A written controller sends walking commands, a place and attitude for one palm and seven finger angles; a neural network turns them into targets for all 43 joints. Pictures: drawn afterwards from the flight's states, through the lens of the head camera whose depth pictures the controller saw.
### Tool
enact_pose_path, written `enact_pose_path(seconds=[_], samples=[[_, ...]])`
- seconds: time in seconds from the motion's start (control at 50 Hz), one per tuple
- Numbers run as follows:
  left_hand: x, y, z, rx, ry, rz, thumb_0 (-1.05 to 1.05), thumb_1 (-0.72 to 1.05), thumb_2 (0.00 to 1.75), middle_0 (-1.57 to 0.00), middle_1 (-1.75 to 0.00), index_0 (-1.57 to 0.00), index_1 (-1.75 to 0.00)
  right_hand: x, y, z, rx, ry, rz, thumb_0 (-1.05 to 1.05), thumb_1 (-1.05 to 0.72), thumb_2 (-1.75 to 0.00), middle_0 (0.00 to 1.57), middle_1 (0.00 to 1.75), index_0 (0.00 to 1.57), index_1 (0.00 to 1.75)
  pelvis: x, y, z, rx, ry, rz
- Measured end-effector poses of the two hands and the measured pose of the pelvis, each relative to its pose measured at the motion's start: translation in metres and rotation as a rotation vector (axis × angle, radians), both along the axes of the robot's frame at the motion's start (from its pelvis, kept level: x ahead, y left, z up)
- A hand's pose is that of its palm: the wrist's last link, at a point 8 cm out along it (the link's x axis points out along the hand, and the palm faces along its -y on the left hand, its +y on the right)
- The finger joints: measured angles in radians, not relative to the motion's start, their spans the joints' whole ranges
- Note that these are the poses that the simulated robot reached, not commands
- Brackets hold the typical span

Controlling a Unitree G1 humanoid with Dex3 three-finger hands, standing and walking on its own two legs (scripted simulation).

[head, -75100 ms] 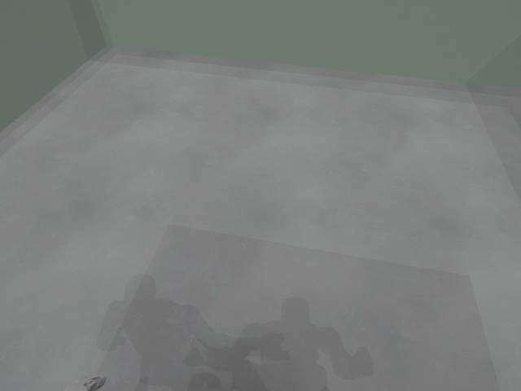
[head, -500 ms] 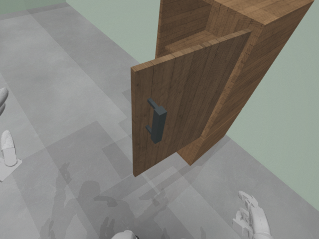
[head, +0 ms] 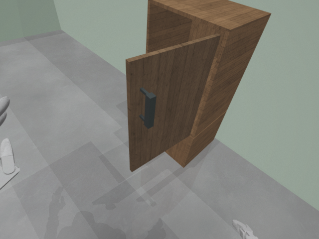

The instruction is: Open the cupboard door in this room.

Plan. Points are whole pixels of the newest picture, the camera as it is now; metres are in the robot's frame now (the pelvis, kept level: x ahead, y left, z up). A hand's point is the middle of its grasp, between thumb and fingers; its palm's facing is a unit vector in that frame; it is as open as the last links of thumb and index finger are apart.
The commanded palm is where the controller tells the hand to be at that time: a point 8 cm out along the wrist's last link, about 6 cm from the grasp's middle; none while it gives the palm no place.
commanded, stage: stop stepping back and stand still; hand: left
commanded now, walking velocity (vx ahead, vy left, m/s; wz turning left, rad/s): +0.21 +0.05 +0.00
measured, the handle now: (146, 108) +0.51 +0.10 +0.04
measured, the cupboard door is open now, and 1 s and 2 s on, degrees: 84 84 84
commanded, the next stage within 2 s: let the arm hang, fingers relaxed in 0.68 s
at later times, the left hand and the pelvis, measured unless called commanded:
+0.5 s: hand out of the picture +0.13 +0.30 +0.17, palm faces +0.54 -0.75 -0.37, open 7.4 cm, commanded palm +0.07 +0.32 +0.19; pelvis -0.05 +0.02 +0.01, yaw +3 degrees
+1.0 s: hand out of the picture +0.03 +0.23 -0.12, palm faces +0.09 -0.95 -0.29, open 7.4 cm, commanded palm none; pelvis -0.08 +0.02 +0.00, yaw +4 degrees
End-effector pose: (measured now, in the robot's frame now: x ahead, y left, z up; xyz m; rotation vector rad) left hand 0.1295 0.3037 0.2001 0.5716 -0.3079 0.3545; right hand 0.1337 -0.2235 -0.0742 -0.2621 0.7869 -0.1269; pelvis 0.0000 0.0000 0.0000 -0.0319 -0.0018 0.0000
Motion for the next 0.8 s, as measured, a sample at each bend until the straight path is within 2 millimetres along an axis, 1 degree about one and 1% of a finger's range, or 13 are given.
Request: enact_pose_path(seconds=[0.08,0.12,0.16,0.2,0.26,0.3,0.36,0.44,0.5,0.56,0.68,0.76,0.8], samples=[[0.004,0.020,-0.016,-0.101,-0.052,0.095,0.01,0.89,0.90,-0.22,-0.30,-0.22,-0.31,-0.025,-0.015,-0.005,-0.038,0.011,-0.052,0.01,-0.91,-0.89,0.21,0.30,0.21,0.30,-0.012,0.005,-0.003,0.026,-0.034,0.013],[0.007,0.019,-0.020,-0.137,-0.042,0.105,0.01,0.89,0.90,-0.21,-0.30,-0.21,-0.31,-0.034,-0.017,-0.002,-0.038,-0.013,-0.065,0.01,-0.91,-0.89,0.20,0.30,0.20,0.30,-0.023,0.005,-0.001,0.033,-0.042,0.011],[0.004,0.010,-0.019,-0.133,-0.022,0.079,0.01,0.89,0.90,-0.21,-0.30,-0.21,-0.31,-0.041,-0.017,0.004,-0.027,-0.045,-0.068,0.01,-0.91,-0.89,0.20,0.30,0.20,0.30,-0.034,0.002,0.002,0.034,-0.044,0.017],[-0.006,-0.003,-0.015,-0.097,0.003,0.033,0.01,0.89,0.90,-0.21,-0.30,-0.21,-0.30,-0.047,-0.017,0.009,-0.010,-0.074,-0.064,0.01,-0.91,-0.89,0.20,0.30,0.20,0.30,-0.044,-0.002,0.003,0.035,-0.038,0.021],[-0.031,-0.019,-0.005,-0.027,0.039,-0.027,0.01,0.89,0.90,-0.21,-0.30,-0.21,-0.31,-0.055,-0.017,0.011,0.003,-0.069,-0.054,0.01,-0.91,-0.89,0.20,0.30,0.20,0.30,-0.054,-0.006,0.006,0.029,-0.031,0.029],[-0.045,-0.019,0.002,-0.003,0.027,-0.027,0.01,0.89,0.90,-0.21,-0.30,-0.22,-0.31,-0.060,-0.018,0.011,-0.003,-0.040,-0.045,0.01,-0.91,-0.89,0.20,0.30,0.20,0.30,-0.055,-0.006,0.010,0.036,-0.020,0.014],[-0.054,-0.004,0.007,0.002,-0.006,0.044,0.01,0.88,0.90,-0.22,-0.30,-0.22,-0.31,-0.065,-0.018,0.011,-0.016,-0.008,-0.037,0.01,-0.91,-0.89,0.20,0.30,0.20,0.30,-0.054,-0.004,0.015,0.043,-0.005,0.017],[-0.050,0.020,-0.005,-0.069,-0.025,0.155,0.01,0.89,0.90,-0.22,-0.30,-0.22,-0.31,-0.060,-0.014,0.005,-0.043,-0.007,-0.017,0.01,-0.91,-0.89,0.20,0.30,0.20,0.30,-0.052,0.007,0.012,0.034,-0.005,0.048],[-0.045,0.027,-0.016,-0.113,-0.021,0.162,0.01,0.89,0.90,-0.21,-0.30,-0.21,-0.31,-0.048,-0.006,0.002,-0.046,-0.028,-0.013,0.01,-0.91,-0.89,0.20,0.30,0.20,0.30,-0.053,0.016,0.006,0.032,-0.021,0.053],[-0.040,0.024,-0.017,-0.097,0.002,0.121,0.01,0.89,0.90,-0.21,-0.30,-0.21,-0.31,-0.037,0.009,0.009,-0.017,-0.080,0.003,0.01,-0.91,-0.89,0.20,0.30,0.20,0.30,-0.057,0.019,0.006,0.056,-0.030,0.034],[-0.042,0.007,0.002,0.007,0.019,0.048,0.01,0.89,0.90,-0.21,-0.30,-0.21,-0.31,-0.023,0.036,0.013,0.083,-0.151,0.064,0.01,-0.91,-0.89,0.20,0.30,0.20,0.30,-0.064,0.014,0.009,0.041,-0.029,0.045],[-0.052,0.008,0.004,0.016,0.064,0.064,0.01,0.89,0.90,-0.21,-0.30,-0.22,-0.31,-0.024,0.038,0.008,0.109,-0.119,0.063,0.01,-0.91,-0.89,0.21,0.30,0.21,0.31,-0.063,0.013,0.011,0.017,-0.010,0.038],[-0.052,0.015,-0.008,0.011,0.111,0.081,0.01,0.89,0.90,-0.21,-0.30,-0.21,-0.31,-0.027,0.035,0.002,0.105,-0.094,0.071,0.01,-0.91,-0.89,0.21,0.30,0.21,0.31,-0.062,0.016,0.010,0.012,0.000,0.041]])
